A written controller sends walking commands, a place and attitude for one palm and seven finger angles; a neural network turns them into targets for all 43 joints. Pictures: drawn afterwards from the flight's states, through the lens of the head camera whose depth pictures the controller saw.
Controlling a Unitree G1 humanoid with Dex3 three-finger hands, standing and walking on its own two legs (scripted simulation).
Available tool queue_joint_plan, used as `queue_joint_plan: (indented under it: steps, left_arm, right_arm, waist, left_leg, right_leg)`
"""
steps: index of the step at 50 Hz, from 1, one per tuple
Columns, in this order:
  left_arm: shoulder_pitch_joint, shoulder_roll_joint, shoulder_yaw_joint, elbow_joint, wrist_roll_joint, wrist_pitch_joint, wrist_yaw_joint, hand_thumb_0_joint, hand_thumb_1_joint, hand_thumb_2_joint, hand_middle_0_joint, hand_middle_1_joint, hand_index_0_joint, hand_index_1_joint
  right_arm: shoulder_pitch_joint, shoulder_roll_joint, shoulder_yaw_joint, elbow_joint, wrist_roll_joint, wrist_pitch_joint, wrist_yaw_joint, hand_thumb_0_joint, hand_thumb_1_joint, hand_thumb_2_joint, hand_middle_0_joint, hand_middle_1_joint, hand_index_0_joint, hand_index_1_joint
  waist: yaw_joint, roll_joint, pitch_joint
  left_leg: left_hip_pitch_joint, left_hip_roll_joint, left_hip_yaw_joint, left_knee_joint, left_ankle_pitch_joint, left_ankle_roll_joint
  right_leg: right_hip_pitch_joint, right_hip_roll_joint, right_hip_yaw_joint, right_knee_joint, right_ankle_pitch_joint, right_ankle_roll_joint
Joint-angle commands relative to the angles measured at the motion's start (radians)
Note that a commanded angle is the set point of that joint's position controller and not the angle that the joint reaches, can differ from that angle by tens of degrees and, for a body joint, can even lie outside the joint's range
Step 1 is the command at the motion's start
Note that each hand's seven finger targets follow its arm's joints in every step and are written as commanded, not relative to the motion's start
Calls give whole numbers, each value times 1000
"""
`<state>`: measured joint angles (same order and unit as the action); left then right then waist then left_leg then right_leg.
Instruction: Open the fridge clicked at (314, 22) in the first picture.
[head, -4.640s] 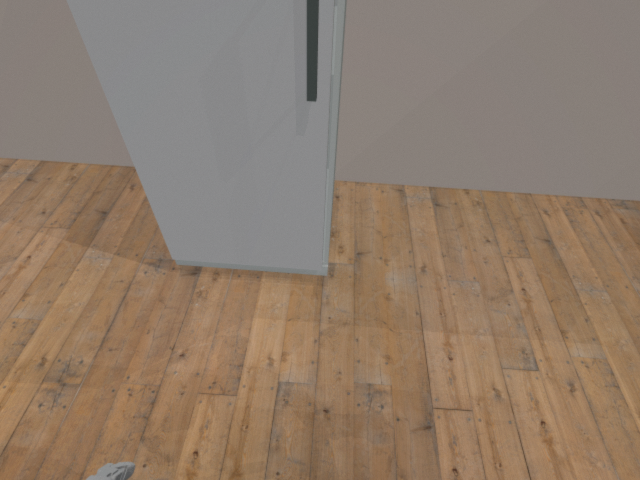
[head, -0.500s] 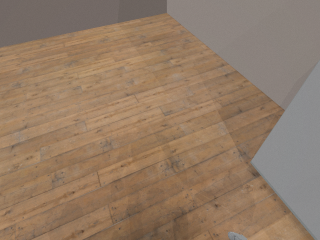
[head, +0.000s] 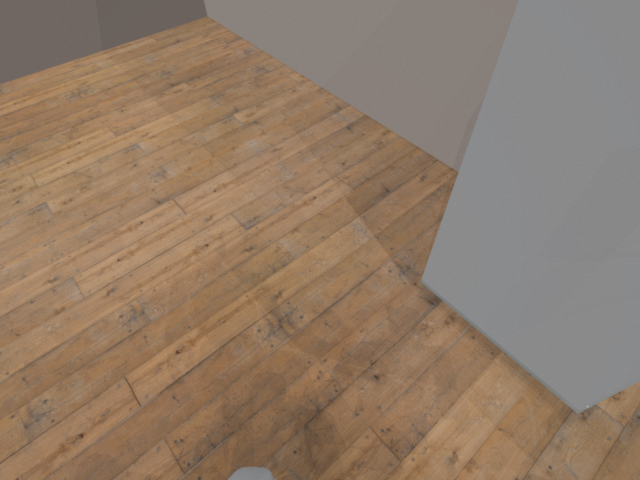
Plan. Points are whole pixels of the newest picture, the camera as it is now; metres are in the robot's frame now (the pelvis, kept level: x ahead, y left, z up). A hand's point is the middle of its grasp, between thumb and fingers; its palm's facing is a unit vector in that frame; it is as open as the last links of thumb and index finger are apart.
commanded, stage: turn to face it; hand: right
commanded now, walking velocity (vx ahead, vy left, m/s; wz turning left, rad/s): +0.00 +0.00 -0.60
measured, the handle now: out of the picture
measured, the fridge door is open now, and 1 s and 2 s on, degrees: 0 0 0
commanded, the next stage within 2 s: take the last steps up to it in 1.18 s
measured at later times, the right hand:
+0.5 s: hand out of the picture -0.05 -0.16 -0.16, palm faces +0.35 +0.90 -0.25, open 7.3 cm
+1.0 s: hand out of the picture -0.06 -0.24 -0.16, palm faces +0.57 +0.79 -0.25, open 7.3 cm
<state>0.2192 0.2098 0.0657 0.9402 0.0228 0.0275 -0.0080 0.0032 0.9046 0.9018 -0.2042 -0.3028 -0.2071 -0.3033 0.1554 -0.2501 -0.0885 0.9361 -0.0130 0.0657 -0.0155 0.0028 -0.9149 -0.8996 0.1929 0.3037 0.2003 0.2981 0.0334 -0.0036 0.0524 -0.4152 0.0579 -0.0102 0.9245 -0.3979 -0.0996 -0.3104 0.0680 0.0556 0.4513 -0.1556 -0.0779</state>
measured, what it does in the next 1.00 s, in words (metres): steps on the spot, turning right: left foot, then right foot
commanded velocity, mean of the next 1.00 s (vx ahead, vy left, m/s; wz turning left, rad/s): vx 0.00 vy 0.00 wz -0.53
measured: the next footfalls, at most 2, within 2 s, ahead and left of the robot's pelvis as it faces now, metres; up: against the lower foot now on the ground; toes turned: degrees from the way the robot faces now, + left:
left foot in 0.16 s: +0.02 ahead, +0.16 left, +0.00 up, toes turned -7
right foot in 0.60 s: -0.06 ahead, -0.10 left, +0.00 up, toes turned -30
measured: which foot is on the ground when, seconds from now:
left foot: up 0.00-0.14, down 0.16-0.60, up 0.62-1.00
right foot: down 0.00-0.16, up 0.18-0.58, down 0.60-1.00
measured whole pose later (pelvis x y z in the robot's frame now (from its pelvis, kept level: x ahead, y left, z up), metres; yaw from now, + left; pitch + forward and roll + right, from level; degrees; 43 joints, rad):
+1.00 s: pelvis -0.05 +0.00 +0.00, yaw -35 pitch +0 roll +1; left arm 0.19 0.20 0.05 0.92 0.03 0.03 -0.01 0.00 0.90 0.90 -0.20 -0.30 -0.21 -0.30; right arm 0.12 -0.23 -0.06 0.88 -0.01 0.05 -0.01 0.00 -0.91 -0.90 0.19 0.30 0.20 0.30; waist 0.03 0.00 0.08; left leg -0.41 0.06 0.01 0.88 -0.43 -0.10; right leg -0.24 0.06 0.06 0.48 -0.24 -0.05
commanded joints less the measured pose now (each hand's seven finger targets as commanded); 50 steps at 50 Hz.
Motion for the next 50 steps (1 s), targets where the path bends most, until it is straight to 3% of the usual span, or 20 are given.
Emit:
queue_joint_plan:
  steps: [1, 4, 6, 7, 8, 9, 10, 11, 13, 18, 25, 28, 29, 30, 31, 33, 35, 37, 46, 50]
  left_arm:
    - [26, 217, 63, -67, 4, -6, 15, 0, 900, 900, -200, -300, -200, -300]
    - [-15, 220, 67, -90, 6, 2, 9, 0, 900, 900, -200, -300, -200, -300]
    - [-52, 196, 68, -109, -2, 9, 3, 0, 900, 900, -200, -300, -200, -300]
    - [-42, 139, 63, -118, -11, 12, -3, 0, 900, 900, -200, -300, -200, -300]
    - [-21, 101, 56, -144, -8, 10, -3, 0, 900, 900, -200, -300, -200, -300]
    - [-49, 155, 65, -138, 11, 12, -4, 0, 900, 900, -200, -300, -200, -300]
    - [-41, 140, 65, -121, 10, 20, -9, 0, 900, 900, -200, -300, -200, -300]
    - [-28, 144, 64, -99, 8, 25, -15, 0, 900, 900, -200, -300, -200, -300]
    - [2, 125, 57, -80, 2, 28, -25, 0, 900, 900, -200, -300, -200, -300]
    - [-94, 116, 45, -94, 1, 39, -27, 0, 900, 900, -200, -300, -200, -300]
    - [-172, 97, 16, -113, -11, 19, -27, 0, 900, 900, -200, -300, -200, -300]
    - [-84, 129, 22, -100, -9, 5, -22, 0, 900, 900, -200, -300, -200, -300]
    - [-14, 189, 38, -88, -5, -7, -21, 0, 900, 900, -200, -300, -200, -300]
    - [54, 310, 68, -84, 1, -15, -15, 0, 900, 900, -200, -300, -200, -300]
    - [123, 337, 72, -50, -10, -10, -7, 0, 900, 900, -200, -300, -200, -300]
    - [70, 284, 60, -56, -6, -15, 15, 0, 900, 900, -200, -300, -200, -300]
    - [-43, 224, 39, -89, -1, -19, 17, 0, 900, 900, -200, -300, -200, -300]
    - [-58, 213, 32, -97, -3, -24, 17, 0, 900, 900, -200, -300, -200, -300]
    - [13, 204, 40, -78, 3, -17, 19, 0, 900, 900, -200, -300, -200, -300]
    - [-7, 199, 40, -81, 7, -11, 19, 0, 900, 900, -200, -300, -200, -300]
  right_arm:
    - [-12, -64, -8, -102, 5, -36, -10, 0, -900, -900, 200, 300, 200, 300]
    - [58, -67, -7, -100, 9, -41, -15, 0, -900, -900, 200, 300, 200, 300]
    - [142, -89, -15, -87, 8, -48, -19, 0, -900, -900, 200, 300, 200, 300]
    - [169, -158, -29, -90, -5, -56, -26, 0, -900, -900, 200, 300, 200, 300]
    - [118, -235, -35, -122, -18, -60, -28, 0, -900, -900, 200, 300, 200, 300]
    - [49, -204, -22, -147, -5, -57, -29, 0, -900, -900, 200, 300, 200, 300]
    - [-5, -174, -20, -155, -3, -65, -28, 0, -900, -900, 200, 300, 200, 300]
    - [-32, -134, -5, -158, -1, -71, -22, 0, -900, -900, 200, 300, 200, 300]
    - [-31, -95, 9, -151, -4, -81, -20, 0, -900, -900, 200, 300, 200, 300]
    - [93, -126, 5, -110, -9, -79, -20, 0, -900, -900, 200, 300, 200, 300]
    - [164, -196, -17, -78, -19, -65, -15, 0, -900, -900, 200, 300, 200, 300]
    - [135, -196, -23, -73, -10, -57, -11, 0, -900, -900, 200, 300, 200, 300]
    - [138, -177, -22, -85, -1, -53, -6, 0, -900, -900, 200, 300, 200, 300]
    - [123, -107, -8, -130, 5, -52, 4, 0, -900, -900, 200, 300, 200, 300]
    - [52, -96, 6, -156, -6, -41, -5, 0, -900, -900, 200, 300, 200, 300]
    - [-14, -97, 0, -144, 1, -38, -8, 0, -900, -900, 200, 300, 200, 300]
    - [27, -99, -7, -108, -2, -39, 2, 0, -900, -900, 200, 300, 200, 300]
    - [56, -98, -6, -91, -2, -36, 4, 0, -900, -900, 200, 300, 200, 300]
    - [-29, -72, 7, -125, 2, -37, -5, 0, -900, -900, 200, 300, 200, 300]
    - [-4, -52, 16, -126, 8, -44, -11, 0, -900, -900, 200, 300, 200, 300]
  waist:
    - [9, -148, -119]
    - [-20, -154, -131]
    - [-62, -118, -126]
    - [-77, 69, -115]
    - [-64, 306, -80]
    - [-45, 199, -56]
    - [-16, 225, -30]
    - [2, 187, 10]
    - [19, 151, 12]
    - [-44, 175, 13]
    - [-94, 248, -69]
    - [-43, 210, -110]
    - [0, 80, -162]
    - [37, -267, -192]
    - [68, -267, -209]
    - [54, -217, -149]
    - [-5, -154, -87]
    - [-18, -134, -94]
    - [7, -125, -98]
    - [-12, -142, -105]
  left_leg:
    - [-12, -24, -13, -106, -38, 23]
    - [124, -54, -2, -266, -9, 42]
    - [335, -37, 8, -508, 115, 63]
    - [447, 147, -171, -667, -3, 123]
    - [397, 420, -439, -760, -80, 233]
    - [231, 421, -355, -744, -3, 249]
    - [189, 348, -296, -719, 83, 229]
    - [164, 289, -188, -684, 187, 208]
    - [200, 236, -44, -620, 387, 189]
    - [273, 268, 7, -606, 413, 204]
    - [372, 307, 82, -488, 669, 209]
    - [316, 290, 162, -345, 627, 140]
    - [171, 258, 196, -175, 514, 88]
    - [-143, 115, 223, 60, -74, 4]
    - [-186, 89, 109, 180, -281, 7]
    - [-211, 90, 30, 273, -174, 11]
    - [-163, 88, 29, 264, -49, 7]
    - [-129, 72, 32, 227, -6, 2]
    - [-87, 21, 19, 17, -37, -1]
    - [66, -20, 29, -174, -27, 22]
  right_leg:
    - [136, -270, 388, -135, 86, -100]
    - [58, -232, 408, -123, 63, -76]
    - [-103, -162, 363, -77, -65, -7]
    - [-276, -66, 244, 113, -233, 58]
    - [-400, 51, 25, 401, -370, 130]
    - [-327, -18, 55, 568, -364, 111]
    - [-318, -34, 42, 660, -323, 114]
    - [-308, -57, 25, 729, -254, 122]
    - [-304, -75, -15, 771, -182, 143]
    - [-297, -104, -61, 695, -207, 165]
    - [-126, -87, -164, 315, -294, 142]
    - [59, -82, -182, 48, -120, 118]
    - [256, -147, -101, -48, 80, 85]
    - [440, -426, 261, -42, 514, -50]
    - [394, -502, 291, -51, 632, -133]
    - [294, -429, 260, -53, 519, -129]
    - [204, -335, 153, -74, 447, -80]
    - [198, -299, 121, -84, 450, -70]
    - [241, -297, 233, -77, 453, -111]
    - [158, -282, 279, -50, 455, -106]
